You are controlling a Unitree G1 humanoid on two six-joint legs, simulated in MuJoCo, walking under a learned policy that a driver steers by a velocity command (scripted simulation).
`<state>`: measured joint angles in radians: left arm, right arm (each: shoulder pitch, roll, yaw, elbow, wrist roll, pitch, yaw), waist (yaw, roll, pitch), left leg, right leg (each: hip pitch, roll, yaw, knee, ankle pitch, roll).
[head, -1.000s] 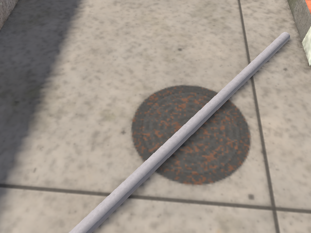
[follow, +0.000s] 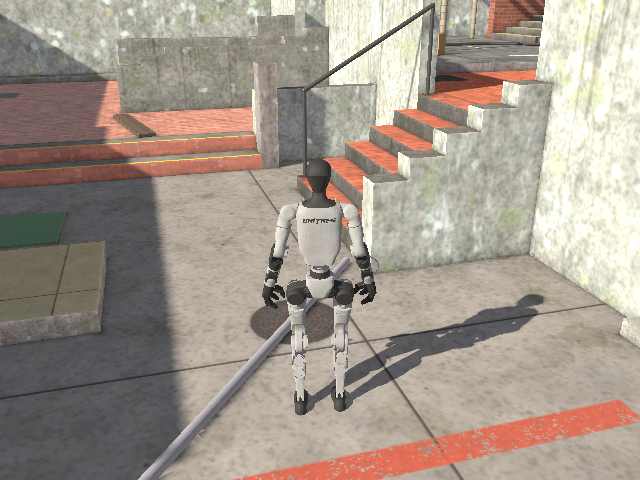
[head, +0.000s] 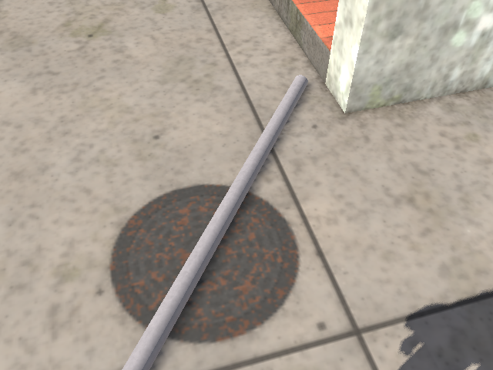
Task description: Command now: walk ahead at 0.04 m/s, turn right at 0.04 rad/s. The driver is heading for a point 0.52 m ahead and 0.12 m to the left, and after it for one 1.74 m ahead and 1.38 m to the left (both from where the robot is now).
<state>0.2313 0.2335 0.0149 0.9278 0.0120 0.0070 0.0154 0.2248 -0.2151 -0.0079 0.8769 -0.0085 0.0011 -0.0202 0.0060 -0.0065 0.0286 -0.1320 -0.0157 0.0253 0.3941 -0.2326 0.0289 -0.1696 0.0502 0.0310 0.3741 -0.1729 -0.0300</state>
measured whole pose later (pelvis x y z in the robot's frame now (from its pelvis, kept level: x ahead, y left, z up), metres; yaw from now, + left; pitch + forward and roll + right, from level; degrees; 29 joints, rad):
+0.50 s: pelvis +0.07 -0.03 +0.00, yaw +0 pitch -1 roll +0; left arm 0.33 0.16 -0.02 1.06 0.02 -0.05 0.04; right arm 0.20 -0.21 -0.02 1.00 -0.01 0.01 -0.02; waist 0.01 0.03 0.06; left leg -0.32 0.01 0.02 0.70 -0.37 0.02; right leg -0.09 0.06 -0.04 0.34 -0.23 -0.07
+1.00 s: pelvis +0.12 -0.01 +0.00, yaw +0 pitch -2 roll +0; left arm 0.27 0.17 -0.01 1.15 0.01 0.00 0.05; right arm 0.26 -0.16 0.00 1.13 -0.01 -0.01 -0.05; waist -0.01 -0.01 0.05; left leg -0.16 -0.02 0.04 0.41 -0.23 0.04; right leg -0.01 0.02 -0.02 0.35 -0.31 -0.03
